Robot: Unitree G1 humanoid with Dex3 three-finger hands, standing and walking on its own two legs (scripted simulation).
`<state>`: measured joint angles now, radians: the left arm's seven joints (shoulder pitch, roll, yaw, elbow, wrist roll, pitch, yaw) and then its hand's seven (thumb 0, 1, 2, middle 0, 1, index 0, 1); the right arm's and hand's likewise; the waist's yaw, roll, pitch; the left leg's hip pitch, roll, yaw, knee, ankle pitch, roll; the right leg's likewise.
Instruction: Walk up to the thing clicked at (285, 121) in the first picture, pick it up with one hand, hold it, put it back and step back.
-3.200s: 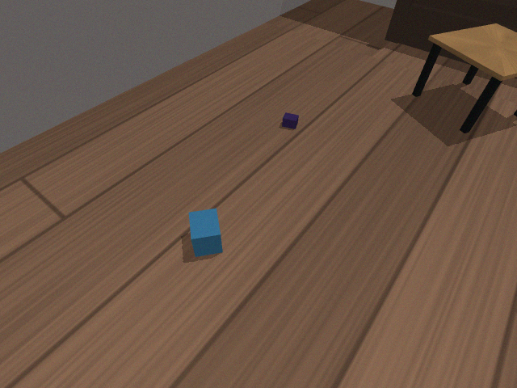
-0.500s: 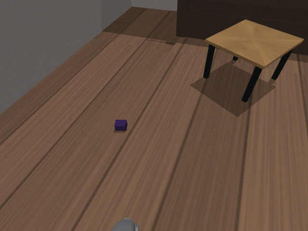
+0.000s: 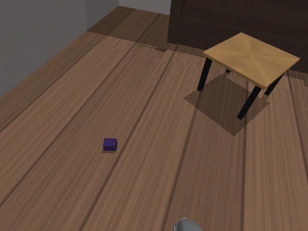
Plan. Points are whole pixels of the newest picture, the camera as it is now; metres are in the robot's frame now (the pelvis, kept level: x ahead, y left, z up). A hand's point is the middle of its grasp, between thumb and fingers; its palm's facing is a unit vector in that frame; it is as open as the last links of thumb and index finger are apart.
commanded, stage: walk up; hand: left
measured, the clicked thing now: (110, 144) +0.82 +0.27 -0.74
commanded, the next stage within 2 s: none
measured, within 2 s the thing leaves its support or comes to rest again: neither
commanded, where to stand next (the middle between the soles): +0.44 +0.02 m, yaw -2 degrees
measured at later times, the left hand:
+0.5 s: hand (52, 217) +0.20 +0.28 -0.12, palm faces +0.01 -0.91 -0.41, open 7.4 cm
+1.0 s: hand (48, 166) +0.36 +0.35 -0.15, palm faces -0.09 -0.93 -0.34, open 7.4 cm
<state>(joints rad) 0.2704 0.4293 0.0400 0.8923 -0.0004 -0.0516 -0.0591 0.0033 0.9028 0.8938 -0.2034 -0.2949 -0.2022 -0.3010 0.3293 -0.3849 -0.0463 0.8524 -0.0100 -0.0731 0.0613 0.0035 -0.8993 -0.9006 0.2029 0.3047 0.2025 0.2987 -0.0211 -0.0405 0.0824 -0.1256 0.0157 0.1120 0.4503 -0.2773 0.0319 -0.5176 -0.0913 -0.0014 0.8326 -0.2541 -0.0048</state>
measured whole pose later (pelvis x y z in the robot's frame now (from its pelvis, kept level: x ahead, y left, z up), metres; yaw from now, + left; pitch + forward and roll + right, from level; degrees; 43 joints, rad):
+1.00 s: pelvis +0.31 +0.08 +0.00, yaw -1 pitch -3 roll +0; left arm 0.30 0.43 0.04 0.92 0.01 -0.02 -0.04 0.00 0.90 0.89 -0.20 -0.30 -0.20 -0.30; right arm 0.36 -0.38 -0.05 0.85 -0.01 -0.07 0.04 0.00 -0.90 -0.90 0.20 0.30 0.20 0.30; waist -0.03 -0.04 0.09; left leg -0.13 -0.01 0.13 0.41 -0.24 0.06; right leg -0.51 -0.06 0.05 0.84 -0.21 0.00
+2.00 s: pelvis +0.41 +0.06 +0.00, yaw -1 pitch -3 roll +0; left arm 0.13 0.35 0.00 1.12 0.00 0.01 -0.03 0.00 0.90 0.89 -0.20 -0.30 -0.20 -0.30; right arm 0.08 -0.36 0.01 1.07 0.00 -0.04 0.01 0.00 -0.90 -0.90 0.20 0.30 0.20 0.30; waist 0.03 0.02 0.05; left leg -0.22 0.04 0.01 0.45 -0.18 -0.02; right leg -0.16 -0.02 -0.04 0.44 -0.23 0.01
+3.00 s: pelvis +0.43 +0.06 +0.01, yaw -1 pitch -2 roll +0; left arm 0.08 0.34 0.01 1.15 0.01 0.01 -0.02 0.00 0.90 0.89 -0.20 -0.30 -0.20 -0.30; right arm 0.07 -0.35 0.00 1.15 -0.01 -0.02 0.00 0.00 -0.90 -0.90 0.20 0.30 0.20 0.30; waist 0.00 0.00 0.04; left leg -0.15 0.03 0.02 0.33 -0.15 -0.02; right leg -0.09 -0.03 -0.03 0.32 -0.20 0.02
